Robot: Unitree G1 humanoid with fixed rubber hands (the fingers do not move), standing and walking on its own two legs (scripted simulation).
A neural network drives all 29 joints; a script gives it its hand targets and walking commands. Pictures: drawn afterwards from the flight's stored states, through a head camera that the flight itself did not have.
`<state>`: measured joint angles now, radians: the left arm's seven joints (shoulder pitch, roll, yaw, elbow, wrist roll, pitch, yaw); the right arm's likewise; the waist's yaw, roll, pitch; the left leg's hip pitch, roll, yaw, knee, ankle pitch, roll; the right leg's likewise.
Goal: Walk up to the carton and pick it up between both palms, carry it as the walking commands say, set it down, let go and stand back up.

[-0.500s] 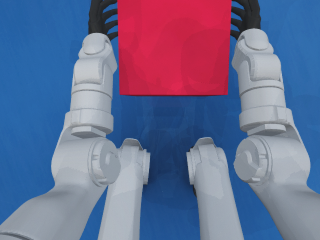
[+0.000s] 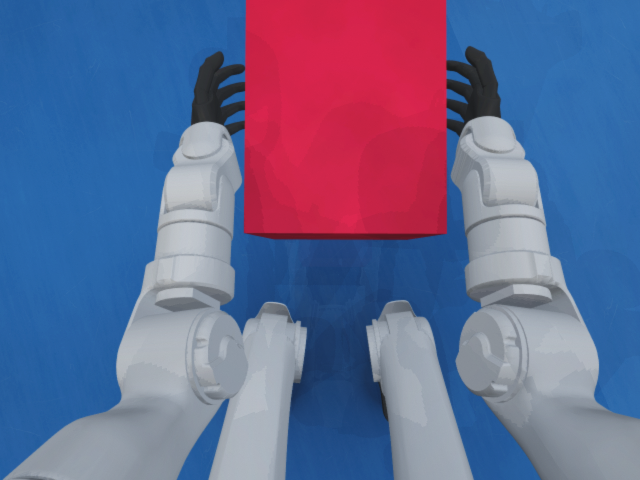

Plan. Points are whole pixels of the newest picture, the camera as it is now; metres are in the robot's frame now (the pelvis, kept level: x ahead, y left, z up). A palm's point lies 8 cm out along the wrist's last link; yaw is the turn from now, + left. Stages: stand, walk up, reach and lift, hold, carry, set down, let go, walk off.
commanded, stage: reach and lift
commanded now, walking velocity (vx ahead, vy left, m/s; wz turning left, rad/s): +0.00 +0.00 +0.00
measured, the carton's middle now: (342, 125) +0.54 -0.01 -0.15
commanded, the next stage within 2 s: none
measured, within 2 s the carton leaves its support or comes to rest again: neither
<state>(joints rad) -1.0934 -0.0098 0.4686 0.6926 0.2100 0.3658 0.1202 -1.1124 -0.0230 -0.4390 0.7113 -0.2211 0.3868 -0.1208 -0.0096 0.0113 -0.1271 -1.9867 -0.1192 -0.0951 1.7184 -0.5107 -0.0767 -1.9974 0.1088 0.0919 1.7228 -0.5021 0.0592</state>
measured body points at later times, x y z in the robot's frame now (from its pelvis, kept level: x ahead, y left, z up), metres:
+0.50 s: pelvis +0.01 +0.00 +0.06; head +0.25 -0.01 +0.44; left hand +0.50 +0.14 -0.01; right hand +0.49 -0.16 -0.01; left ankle +0.10 +0.13 -0.47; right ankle +0.10 -0.13 -0.47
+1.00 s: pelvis +0.03 +0.00 +0.12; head +0.23 +0.00 +0.53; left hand +0.48 +0.14 +0.07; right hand +0.47 -0.16 +0.06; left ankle +0.10 +0.13 -0.47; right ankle +0.10 -0.13 -0.47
